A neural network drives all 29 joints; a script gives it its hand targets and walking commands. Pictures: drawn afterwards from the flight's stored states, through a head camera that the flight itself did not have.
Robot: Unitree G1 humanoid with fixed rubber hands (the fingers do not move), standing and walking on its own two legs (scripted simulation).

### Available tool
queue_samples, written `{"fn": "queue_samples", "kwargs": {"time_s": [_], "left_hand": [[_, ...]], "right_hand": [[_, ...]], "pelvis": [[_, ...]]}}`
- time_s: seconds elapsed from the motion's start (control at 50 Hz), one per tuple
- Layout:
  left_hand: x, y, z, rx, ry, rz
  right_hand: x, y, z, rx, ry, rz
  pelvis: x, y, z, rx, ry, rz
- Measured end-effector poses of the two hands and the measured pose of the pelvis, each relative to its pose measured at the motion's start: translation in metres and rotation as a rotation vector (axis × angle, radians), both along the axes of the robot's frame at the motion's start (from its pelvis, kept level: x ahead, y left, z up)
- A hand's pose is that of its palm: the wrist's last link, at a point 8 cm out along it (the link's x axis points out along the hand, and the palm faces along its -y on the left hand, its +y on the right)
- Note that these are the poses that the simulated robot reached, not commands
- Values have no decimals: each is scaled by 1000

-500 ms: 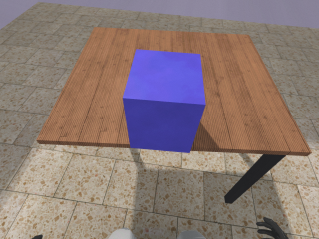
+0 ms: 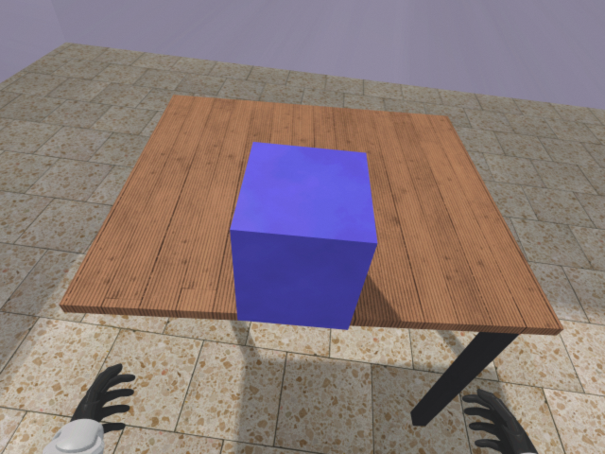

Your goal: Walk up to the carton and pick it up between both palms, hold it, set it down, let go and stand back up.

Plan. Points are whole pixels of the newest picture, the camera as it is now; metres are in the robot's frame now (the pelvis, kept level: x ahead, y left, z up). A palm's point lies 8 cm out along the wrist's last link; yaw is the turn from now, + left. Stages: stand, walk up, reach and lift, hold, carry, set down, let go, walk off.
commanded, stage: reach and lift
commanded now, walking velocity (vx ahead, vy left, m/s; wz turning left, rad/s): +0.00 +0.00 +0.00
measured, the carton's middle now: (301, 237) +0.45 -0.02 +0.02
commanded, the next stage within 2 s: none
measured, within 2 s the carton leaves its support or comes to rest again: neither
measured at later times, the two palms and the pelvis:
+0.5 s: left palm (97, 434) +0.17 +0.24 -0.03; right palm (491, 446) +0.14 -0.24 -0.02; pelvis -0.01 -0.01 +0.01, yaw +0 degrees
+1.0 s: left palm (122, 375) +0.22 +0.21 +0.03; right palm (478, 393) +0.18 -0.21 +0.04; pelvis +0.00 +0.00 +0.01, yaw +0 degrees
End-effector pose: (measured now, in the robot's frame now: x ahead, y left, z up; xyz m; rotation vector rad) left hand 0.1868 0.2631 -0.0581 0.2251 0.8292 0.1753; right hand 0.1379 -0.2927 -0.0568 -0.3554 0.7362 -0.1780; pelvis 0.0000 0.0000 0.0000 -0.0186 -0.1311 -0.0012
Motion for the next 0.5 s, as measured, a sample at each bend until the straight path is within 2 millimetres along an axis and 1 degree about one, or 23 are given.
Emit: {"fn": "queue_samples", "kwargs": {"time_s": [0.18, 0.34, 0.4, 0.5], "left_hand": [[-10, -8, 4, -11, -30, -8], [-23, -15, 10, -17, -87, -22], [-24, -18, 16, -31, -123, -26], [-18, -26, 28, -65, -191, -44]], "right_hand": [[-2, 24, 7, 58, -52, 32], [-2, 42, 24, 88, -163, 47], [-3, 47, 30, 95, -193, 43], [-2, 56, 40, 91, -220, 49]], "pelvis": [[-2, -4, 7, 2, 1, -1], [-8, -6, 10, 4, -15, -1], [-10, -6, 10, 5, -20, -1], [-14, -5, 11, 6, -24, 1]]}}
